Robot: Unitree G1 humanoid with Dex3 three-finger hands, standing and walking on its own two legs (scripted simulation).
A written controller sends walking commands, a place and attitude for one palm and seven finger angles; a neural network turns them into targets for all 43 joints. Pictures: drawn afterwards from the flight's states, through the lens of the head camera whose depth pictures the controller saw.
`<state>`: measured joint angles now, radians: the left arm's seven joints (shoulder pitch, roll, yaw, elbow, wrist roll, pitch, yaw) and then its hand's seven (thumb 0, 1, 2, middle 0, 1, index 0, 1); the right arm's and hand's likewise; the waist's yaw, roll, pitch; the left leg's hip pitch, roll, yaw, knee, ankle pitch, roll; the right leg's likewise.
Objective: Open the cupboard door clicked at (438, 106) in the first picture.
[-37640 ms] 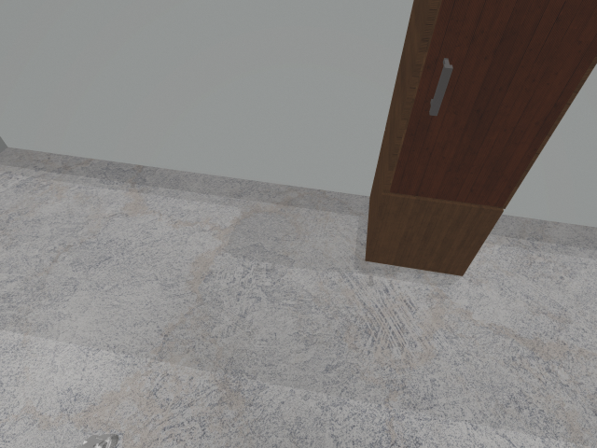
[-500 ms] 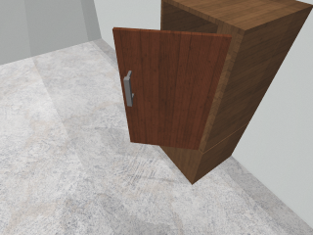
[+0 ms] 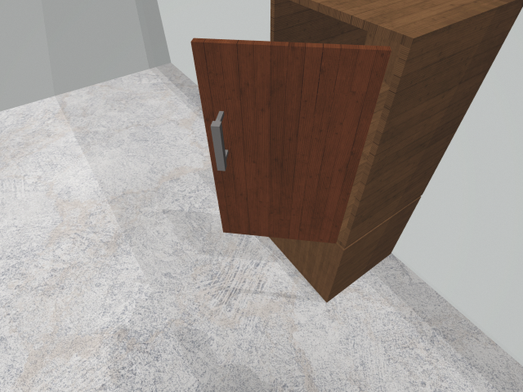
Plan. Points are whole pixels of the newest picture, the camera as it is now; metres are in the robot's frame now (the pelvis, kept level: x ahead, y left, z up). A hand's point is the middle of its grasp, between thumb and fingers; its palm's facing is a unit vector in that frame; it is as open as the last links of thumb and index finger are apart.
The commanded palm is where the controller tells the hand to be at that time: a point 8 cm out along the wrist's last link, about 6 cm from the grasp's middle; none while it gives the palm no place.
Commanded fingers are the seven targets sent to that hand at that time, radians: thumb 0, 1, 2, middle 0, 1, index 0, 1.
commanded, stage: come to a stop and stand still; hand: left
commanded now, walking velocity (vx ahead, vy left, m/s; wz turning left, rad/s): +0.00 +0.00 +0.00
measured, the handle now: (221, 141) +0.61 +0.13 +0.04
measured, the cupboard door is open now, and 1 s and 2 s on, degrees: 47 47 47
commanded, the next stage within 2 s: look again from close up in 0.52 s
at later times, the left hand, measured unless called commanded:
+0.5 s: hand out of the picture +0.00 +0.17 -0.17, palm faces +0.03 -0.98 -0.19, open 7.3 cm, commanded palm none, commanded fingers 0.00 0.90 0.90 -0.20 -0.30 -0.20 -0.30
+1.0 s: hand out of the picture -0.02 +0.16 -0.17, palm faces +0.05 -0.99 -0.16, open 7.3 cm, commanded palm none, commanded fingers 0.00 0.90 0.90 -0.20 -0.30 -0.20 -0.30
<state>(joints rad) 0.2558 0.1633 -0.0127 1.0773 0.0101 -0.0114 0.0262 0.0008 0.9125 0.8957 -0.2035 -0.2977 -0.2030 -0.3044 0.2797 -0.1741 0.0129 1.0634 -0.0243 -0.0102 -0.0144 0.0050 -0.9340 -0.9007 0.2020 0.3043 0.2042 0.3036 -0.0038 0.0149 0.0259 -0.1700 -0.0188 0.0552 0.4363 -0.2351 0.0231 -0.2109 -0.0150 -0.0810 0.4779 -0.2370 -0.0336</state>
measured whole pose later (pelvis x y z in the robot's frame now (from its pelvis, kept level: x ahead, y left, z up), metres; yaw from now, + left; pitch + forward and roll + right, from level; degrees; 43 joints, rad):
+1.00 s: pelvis -0.01 +0.00 +0.00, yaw +0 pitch -2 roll +0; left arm 0.32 0.13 -0.01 1.12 0.01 -0.02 0.03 0.00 0.91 0.90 -0.20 -0.30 -0.20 -0.30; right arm 0.31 -0.12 0.02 1.14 -0.02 -0.02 -0.03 0.00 -0.91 -0.90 0.20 0.30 0.20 0.30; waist 0.01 -0.02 0.02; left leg -0.16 -0.02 0.05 0.39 -0.20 0.02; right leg -0.19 -0.01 -0.08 0.41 -0.19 -0.03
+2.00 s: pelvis +0.06 +0.00 +0.00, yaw -3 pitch +0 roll +1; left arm 0.27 0.16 0.04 1.04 0.02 0.02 0.04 0.02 0.93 0.90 -0.20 -0.30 -0.20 -0.30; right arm 0.18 -0.13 -0.03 1.04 -0.02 -0.01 -0.06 0.00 -0.94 -0.90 0.20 0.30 0.20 0.30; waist 0.01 -0.04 0.08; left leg -0.24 0.00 0.11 0.49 -0.25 0.04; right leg -0.21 0.00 -0.03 0.57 -0.34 -0.01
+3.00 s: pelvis -0.01 +0.04 +0.00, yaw -3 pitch -2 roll -1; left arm 0.36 0.21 0.00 1.09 0.03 0.00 0.03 0.00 0.91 0.90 -0.20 -0.30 -0.20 -0.30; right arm 0.26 -0.21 -0.02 1.10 -0.02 0.00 0.00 0.00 -0.91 -0.90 0.20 0.30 0.20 0.30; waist 0.01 -0.02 0.01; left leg -0.26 -0.05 0.06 0.42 -0.14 0.07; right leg -0.22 -0.03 -0.03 0.44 -0.18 0.02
